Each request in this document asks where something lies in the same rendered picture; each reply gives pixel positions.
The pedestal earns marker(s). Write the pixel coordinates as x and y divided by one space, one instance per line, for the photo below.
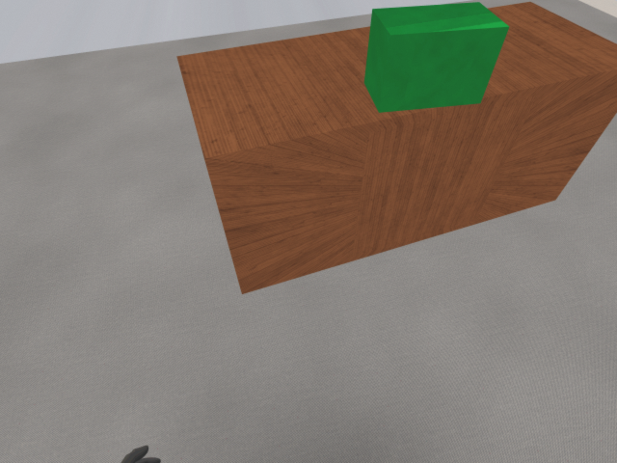
308 175

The carton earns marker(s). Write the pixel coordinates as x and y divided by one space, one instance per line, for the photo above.
431 56

